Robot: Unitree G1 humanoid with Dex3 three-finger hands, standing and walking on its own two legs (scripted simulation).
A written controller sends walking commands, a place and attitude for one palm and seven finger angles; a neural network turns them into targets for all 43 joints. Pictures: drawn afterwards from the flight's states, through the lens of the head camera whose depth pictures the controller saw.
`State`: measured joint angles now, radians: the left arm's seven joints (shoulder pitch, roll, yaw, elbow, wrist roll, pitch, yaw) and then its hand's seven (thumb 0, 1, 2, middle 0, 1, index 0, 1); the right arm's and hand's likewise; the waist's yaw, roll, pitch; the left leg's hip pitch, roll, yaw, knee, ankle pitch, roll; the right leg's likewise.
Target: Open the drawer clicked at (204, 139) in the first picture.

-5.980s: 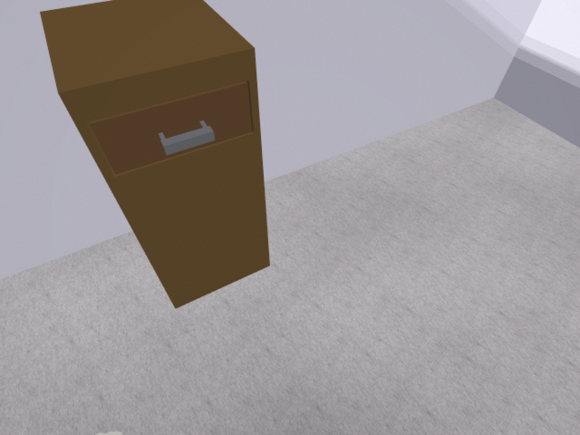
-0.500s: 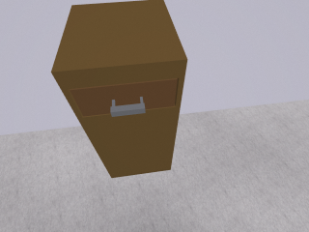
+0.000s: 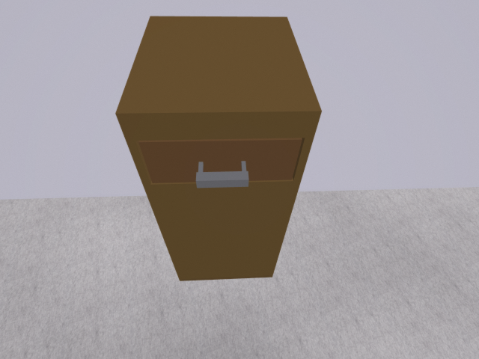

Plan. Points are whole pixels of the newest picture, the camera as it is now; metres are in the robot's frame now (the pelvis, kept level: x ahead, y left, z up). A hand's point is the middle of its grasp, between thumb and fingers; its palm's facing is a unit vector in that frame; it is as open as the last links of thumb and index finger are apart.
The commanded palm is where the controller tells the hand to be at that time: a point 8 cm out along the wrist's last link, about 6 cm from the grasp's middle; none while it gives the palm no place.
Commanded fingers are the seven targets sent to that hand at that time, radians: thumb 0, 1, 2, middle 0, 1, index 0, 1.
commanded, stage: come to a stop and stand still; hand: left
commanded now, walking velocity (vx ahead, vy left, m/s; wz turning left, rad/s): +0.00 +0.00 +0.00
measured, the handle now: (222, 172) +0.50 +0.08 -0.03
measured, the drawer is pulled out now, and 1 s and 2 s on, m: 0.00 0.00 0.00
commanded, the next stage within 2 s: look again from close up in 0.38 s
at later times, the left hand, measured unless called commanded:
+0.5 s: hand out of the picture -0.01 +0.18 -0.18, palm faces +0.00 -0.99 -0.17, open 7.4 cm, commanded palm none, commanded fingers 0.00 0.90 0.90 -0.20 -0.30 -0.20 -0.30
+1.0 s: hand out of the picture -0.01 +0.18 -0.17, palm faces +0.00 -0.98 -0.20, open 7.4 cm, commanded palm none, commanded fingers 0.00 0.90 0.90 -0.20 -0.30 -0.20 -0.30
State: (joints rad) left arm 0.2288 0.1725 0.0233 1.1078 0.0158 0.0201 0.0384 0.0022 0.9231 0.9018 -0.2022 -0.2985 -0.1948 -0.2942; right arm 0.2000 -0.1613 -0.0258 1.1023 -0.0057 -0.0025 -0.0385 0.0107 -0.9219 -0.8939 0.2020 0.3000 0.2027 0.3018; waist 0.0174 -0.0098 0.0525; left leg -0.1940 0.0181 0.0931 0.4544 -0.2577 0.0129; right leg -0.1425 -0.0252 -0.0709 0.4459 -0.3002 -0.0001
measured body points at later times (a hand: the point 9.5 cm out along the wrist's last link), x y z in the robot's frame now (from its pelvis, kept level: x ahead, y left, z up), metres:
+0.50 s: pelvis +0.00 +0.02 +0.00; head +0.01 +0.02 +0.45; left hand -0.01 +0.23 -0.16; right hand -0.01 -0.20 -0.16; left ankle -0.01 +0.11 -0.74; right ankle -0.04 -0.11 -0.74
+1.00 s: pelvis -0.01 +0.01 +0.00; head +0.00 +0.01 +0.45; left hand -0.01 +0.23 -0.16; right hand -0.02 -0.20 -0.17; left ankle -0.01 +0.11 -0.74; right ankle -0.04 -0.11 -0.74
